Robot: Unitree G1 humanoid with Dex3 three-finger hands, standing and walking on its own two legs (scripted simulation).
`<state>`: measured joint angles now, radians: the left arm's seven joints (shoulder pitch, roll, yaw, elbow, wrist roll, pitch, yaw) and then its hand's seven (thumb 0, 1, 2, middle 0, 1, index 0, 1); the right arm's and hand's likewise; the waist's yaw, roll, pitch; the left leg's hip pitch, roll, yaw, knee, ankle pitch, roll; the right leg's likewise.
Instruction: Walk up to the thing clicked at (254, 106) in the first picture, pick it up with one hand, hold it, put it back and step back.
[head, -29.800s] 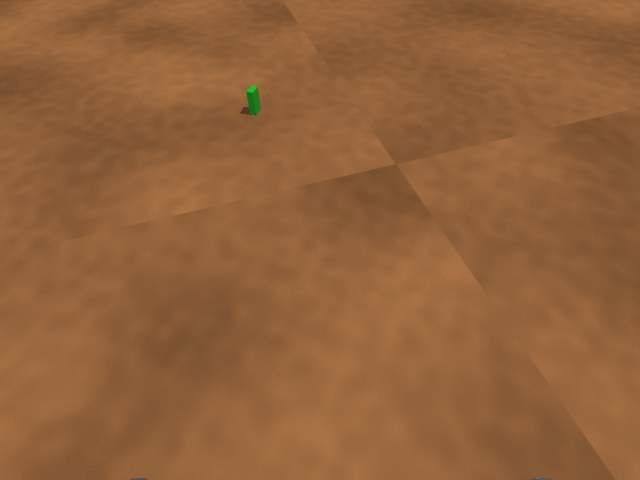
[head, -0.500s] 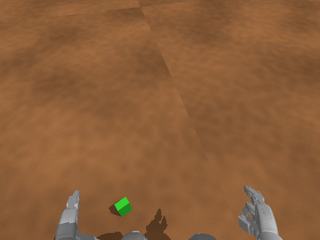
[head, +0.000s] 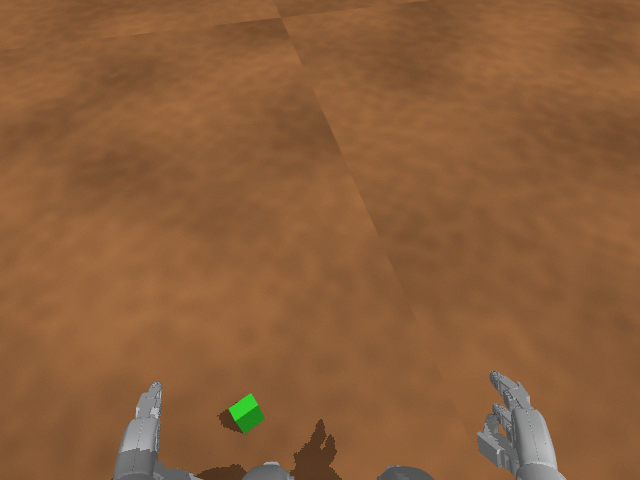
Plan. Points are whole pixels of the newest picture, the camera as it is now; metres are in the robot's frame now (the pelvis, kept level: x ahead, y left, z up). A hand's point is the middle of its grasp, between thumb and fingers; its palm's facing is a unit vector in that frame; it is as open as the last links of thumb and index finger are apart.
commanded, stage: home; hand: left
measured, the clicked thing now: (247, 414) +0.37 +0.22 -0.65
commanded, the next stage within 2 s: stand in 0.64 s
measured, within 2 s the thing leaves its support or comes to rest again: neither
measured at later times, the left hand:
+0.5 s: hand (184, 449) +0.17 +0.19 -0.06, palm faces +0.09 -0.96 -0.28, open 17.6 cm
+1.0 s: hand (186, 450) +0.17 +0.19 -0.06, palm faces +0.09 -0.96 -0.28, open 14.5 cm
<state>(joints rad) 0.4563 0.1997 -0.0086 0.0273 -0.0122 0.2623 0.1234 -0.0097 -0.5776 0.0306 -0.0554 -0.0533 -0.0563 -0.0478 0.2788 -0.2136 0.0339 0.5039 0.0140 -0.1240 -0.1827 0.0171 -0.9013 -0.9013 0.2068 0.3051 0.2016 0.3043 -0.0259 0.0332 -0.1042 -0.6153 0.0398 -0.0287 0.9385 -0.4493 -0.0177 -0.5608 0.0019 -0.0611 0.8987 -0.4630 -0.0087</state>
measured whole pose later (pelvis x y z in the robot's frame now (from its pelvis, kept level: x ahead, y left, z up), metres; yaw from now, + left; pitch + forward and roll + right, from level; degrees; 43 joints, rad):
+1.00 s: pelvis +0.00 +0.01 +0.00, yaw +0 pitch +7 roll -2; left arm 0.46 0.20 -0.01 0.03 -0.01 0.25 0.12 -0.01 -0.17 0.44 -0.17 -0.24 -0.17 -0.23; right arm 0.28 -0.21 0.04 0.51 0.01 -0.13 -0.18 0.02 -0.90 -0.90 0.21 0.30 0.20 0.30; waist -0.02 0.03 -0.10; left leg -0.62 0.04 -0.02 0.94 -0.45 -0.01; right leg -0.56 0.00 -0.05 0.89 -0.46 0.00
